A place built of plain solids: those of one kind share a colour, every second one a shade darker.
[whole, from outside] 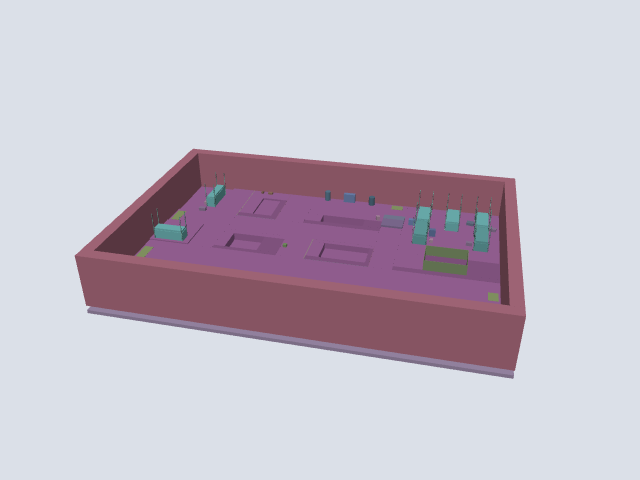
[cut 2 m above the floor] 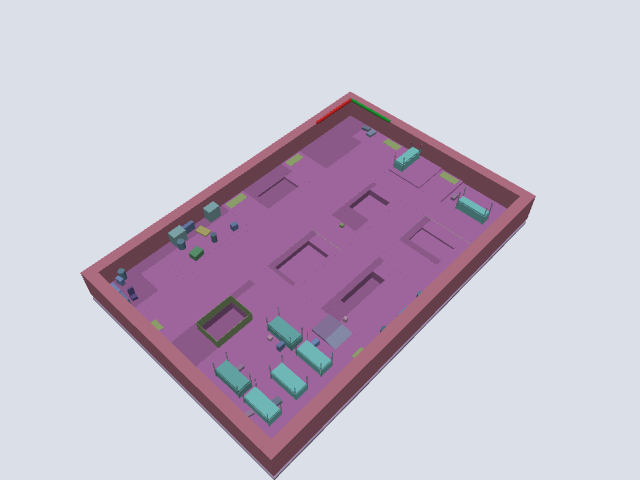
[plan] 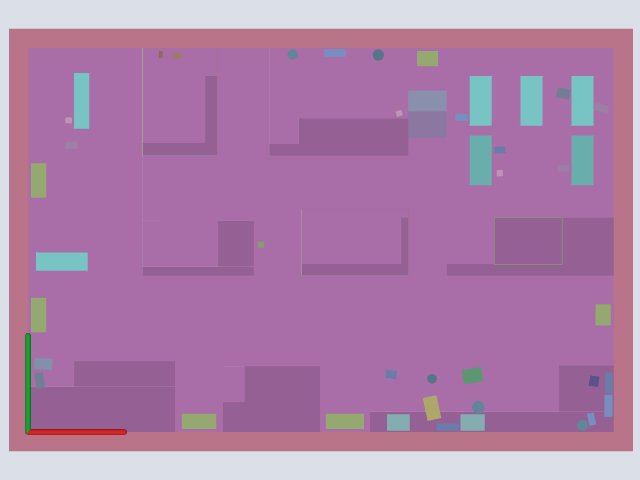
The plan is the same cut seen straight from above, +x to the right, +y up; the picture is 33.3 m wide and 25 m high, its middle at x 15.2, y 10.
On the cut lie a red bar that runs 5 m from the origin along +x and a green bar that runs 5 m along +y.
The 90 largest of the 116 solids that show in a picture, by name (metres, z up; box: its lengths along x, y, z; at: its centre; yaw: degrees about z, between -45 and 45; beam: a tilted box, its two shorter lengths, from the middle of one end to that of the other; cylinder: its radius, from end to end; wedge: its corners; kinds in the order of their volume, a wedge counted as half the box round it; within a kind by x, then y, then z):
{
 "floor_1": {"box": [2.4, 1.33, 1.32], "at": [1.2, 3.02, -0.66]},
 "floor_2": {"box": [3.65, 3.7, 1.1], "at": [1.82, 10.0, -0.45]},
 "floor_3": {"box": [3.65, 2.5, 1.0], "at": [1.82, 13.1, -0.5]},
 "floor_4": {"box": [3.65, 5.65, 0.84], "at": [1.82, 17.18, -0.58]},
 "floor_5": {"box": [7.65, 2.35, 1.32], "at": [3.83, 1.18, -0.66]},
 "floor_6": {"box": [7.65, 0.37, 1.32], "at": [3.83, 3.87, -0.66]},
 "floor_7": {"box": [4.57, 1.33, 1.32], "at": [4.68, 3.02, -0.66]},
 "floor_8": {"box": [2.3, 11.85, 1.0], "at": [4.8, 14.07, -0.5]},
 "floor_9": {"box": [1.0, 2.41, 1.32], "at": [6.45, 9.8, -0.66]},
 "floor_10": {"box": [1.4, 3.49, 1.32], "at": [6.65, 16.8, -0.66]},
 "floor_11": {"box": [0.68, 1.33, 1.32], "at": [7.31, 3.02, -0.66]},
 "floor_12": {"box": [3.9, 0.65, 1.32], "at": [7.9, 14.72, -0.66]},
 "floor_13": {"box": [3.9, 1.46, 1.32], "at": [7.9, 19.27, -0.66]},
 "floor_14": {"box": [1.87, 3.49, 1.14], "at": [8.29, 16.8, -0.75]},
 "floor_15": {"box": [2.95, 2.41, 0.64], "at": [8.43, 9.8, -1.0]},
 "floor_16": {"box": [5.8, 0.45, 1.32], "at": [8.85, 8.38, -0.66]},
 "floor_17": {"box": [5.8, 0.59, 1.32], "at": [8.85, 11.3, -0.66]},
 "floor_18": {"box": [2.5, 4.05, 1.0], "at": [8.9, 2.02, -0.5]},
 "floor_19": {"box": [0.63, 3.49, 1.32], "at": [9.54, 16.8, -0.66]},
 "floor_20": {"box": [1.1, 1.87, 1.32], "at": [10.7, 2.48, -0.66]},
 "floor_21": {"box": [1.85, 2.41, 1.32], "at": [10.82, 9.8, -0.66]},
 "floor_22": {"box": [2.7, 5.6, 1.0], "at": [11.2, 17.2, -0.5]},
 "floor_23": {"box": [5.05, 1.55, 1.32], "at": [12.68, 0.78, -0.66]},
 "floor_24": {"box": [5.05, 0.63, 1.32], "at": [12.68, 3.73, -0.66]},
 "floor_25": {"box": [13.85, 2.8, 1.0], "at": [12.88, 13.0, -0.5]},
 "floor_26": {"box": [3.49, 1.87, 1.1], "at": [12.99, 2.48, -0.77]},
 "floor_27": {"box": [2.5, 3.45, 1.0], "at": [13.0, 9.88, -0.5]},
 "floor_28": {"box": [1.55, 1.33, 1.32], "at": [13.32, 15.66, -0.66]},
 "floor_29": {"box": [1.15, 2.41, 1.32], "at": [14.82, 9.96, -0.66]},
 "floor_30": {"box": [0.46, 1.87, 1.32], "at": [14.97, 2.48, -0.66]},
 "floor_31": {"box": [30.5, 4.1, 1.0], "at": [15.25, 6.1, -0.5]},
 "floor_32": {"box": [4.03, 1.33, 0.44], "at": [16.11, 15.66, -1.1]},
 "floor_33": {"box": [7.25, 0.6, 1.32], "at": [16.18, 14.7, -0.66]},
 "floor_34": {"box": [7.25, 3.67, 1.32], "at": [16.18, 18.16, -0.66]},
 "floor_35": {"box": [2.6, 4.05, 1.0], "at": [16.5, 2.02, -0.5]},
 "floor_36": {"box": [5.55, 0.6, 1.32], "at": [17.02, 8.45, -0.66]},
 "floor_37": {"box": [5.55, 0.44, 1.32], "at": [17.02, 11.38, -0.66]},
 "floor_38": {"box": [4.03, 2.41, 0.78], "at": [17.41, 9.96, -0.93]},
 "floor_39": {"box": [1.67, 1.33, 1.32], "at": [18.96, 15.66, -0.66]},
 "floor_40": {"box": [0.37, 2.41, 1.32], "at": [19.61, 9.96, -0.66]},
 "floor_41": {"box": [2.0, 11.85, 1.0], "at": [20.8, 14.07, -0.5]},
 "floor_42": {"box": [7.45, 2.41, 1.32], "at": [21.52, 2.25, -0.66]},
 "floor_43": {"box": [2.5, 2.41, 1.32], "at": [23.05, 9.96, -0.66]},
 "floor_44": {"box": [12.7, 1.05, 1.32], "at": [24.15, 0.53, -0.66]},
 "floor_45": {"box": [12.7, 0.59, 1.32], "at": [24.15, 3.75, -0.66]},
 "floor_46": {"box": [3.49, 2.41, 0.48], "at": [26.05, 9.96, -1.08]},
 "floor_47": {"box": [8.7, 0.6, 1.32], "at": [26.15, 8.45, -0.66]},
 "floor_48": {"box": [8.7, 8.84, 1.32], "at": [26.15, 15.58, -0.66]},
 "floor_49": {"box": [2.41, 2.41, 1.32], "at": [26.45, 2.25, -0.66]},
 "floor_50": {"box": [2.84, 2.41, 1.32], "at": [29.08, 2.25, -0.66]},
 "floor_51": {"box": [2.71, 2.41, 1.32], "at": [29.14, 9.96, -0.66]},
 "wall_1": {"box": [1.0, 20.0, 4.6], "at": [-0.5, 10.0, 1.3]},
 "wall_2": {"box": [32.5, 1.0, 4.6], "at": [15.25, -0.5, 1.3]},
 "wall_3": {"box": [32.5, 1.0, 4.6], "at": [15.25, 20.5, 1.3]},
 "wall_4": {"box": [1.0, 20.0, 4.6], "at": [31.0, 10.0, 1.3]},
 "floor_base_1": {"box": [32.5, 22.0, 0.3], "at": [15.25, 10.0, -1.57]},
 "piece_1": {"box": [2.7, 0.95, 0.82], "at": [1.75, 8.88, 0.51]},
 "piece_2": {"box": [2.62, 0.87, 0.17], "at": [1.75, 8.88, 1.0]},
 "piece_3": {"box": [0.8, 2.9, 0.94], "at": [2.78, 17.25, 0.31]},
 "piece_4": {"box": [0.72, 2.82, 0.14], "at": [2.78, 17.25, 0.85]},
 "piece_5": {"box": [1.15, 2.6, 0.8], "at": [23.57, 14.14, 0.4]},
 "piece_6": {"box": [1.07, 2.52, 0.2], "at": [23.57, 14.14, 0.9]},
 "piece_7": {"box": [1.15, 2.6, 0.8], "at": [23.57, 17.25, 0.4]},
 "piece_8": {"box": [1.07, 2.52, 0.12], "at": [23.57, 17.25, 0.86]},
 "piece_9": {"box": [1.15, 2.6, 0.8], "at": [26.22, 17.25, 0.4]},
 "piece_10": {"box": [1.07, 2.52, 0.14], "at": [26.22, 17.25, 0.87]},
 "piece_11": {"box": [1.15, 2.6, 0.8], "at": [28.87, 14.14, 0.4]},
 "piece_12": {"box": [1.07, 2.52, 0.19], "at": [28.87, 14.14, 0.9]},
 "piece_13": {"box": [1.15, 2.6, 0.8], "at": [28.87, 17.25, 0.4]},
 "piece_14": {"box": [1.07, 2.52, 0.15], "at": [28.87, 17.25, 0.88]},
 "pallet_load_1": {"box": [1.19, 0.85, 1.29], "at": [19.28, 0.49, 0.65]},
 "pallet_load_2": {"box": [1.27, 0.86, 1.21], "at": [23.15, 0.5, 0.6]},
 "crate_stack_1": {"box": [1.13, 0.39, 0.86], "at": [15.98, 19.73, 0.43]},
 "crate_stack_2": {"box": [0.57, 0.43, 0.62], "at": [18.9, 3.0, 0.31], "yaw": -8.3},
 "crate_stack_3": {"box": [1.18, 0.37, 0.86], "at": [21.86, 0.26, 0.43]},
 "crate_stack_4": {"box": [0.36, 0.64, 0.65], "at": [29.34, 0.67, 0.33], "yaw": 11.7},
 "crate_stack_5": {"box": [0.42, 1.15, 0.92], "at": [30.22, 1.37, 0.46]},
 "crate_stack_6": {"box": [0.38, 1.1, 0.89], "at": [30.24, 2.56, 0.45]},
 "barrel_1": {"cylinder": 0.27, "from": [13.77, 19.66, 0.0], "to": [13.77, 19.66, 0.93]},
 "barrel_2": {"cylinder": 0.29, "from": [18.24, 19.64, 0.0], "to": [18.24, 19.64, 0.82]},
 "barrel_3": {"cylinder": 0.25, "from": [21.04, 2.77, 0.0], "to": [21.04, 2.77, 0.86]},
 "barrel_4": {"cylinder": 0.33, "from": [23.45, 1.29, 0.0], "to": [23.45, 1.29, 0.8]},
 "barrel_5": {"cylinder": 0.29, "from": [28.88, 0.36, 0.0], "to": [28.88, 0.36, 0.95]},
 "step_hump_1": {"box": [2.0, 1.4, 0.23], "at": [20.8, 16.01, 0.07]},
 "sack_pile_1": {"box": [1.02, 0.76, 0.56], "at": [23.15, 2.94, 0.28], "yaw": 8.8},
 "rail_1": {"box": [3.57, 0.04, 0.95], "at": [26.05, 8.73, 0.47]},
 "rail_2": {"box": [3.57, 0.04, 0.95], "at": [26.05, 11.18, 0.47]},
 "ramp_hump_ramp_1": {"wedge": [[19.8, 16.71, -0.05], [19.8, 16.71, 0.18], [19.8, 17.79, -0.05], [19.8, 17.79, 0.0], [21.8, 16.71, -0.05], [21.8, 16.71, 0.18], [21.8, 17.79, -0.05], [21.8, 17.79, 0.0]]},
 "pallet_1": {"box": [0.73, 1.22, 0.2], "at": [21.03, 1.25, 0.05], "yaw": 12.0},
 "sack_1": {"box": [0.95, 0.59, 0.27], "at": [0.78, 3.54, 0.14], "yaw": -3.6}
}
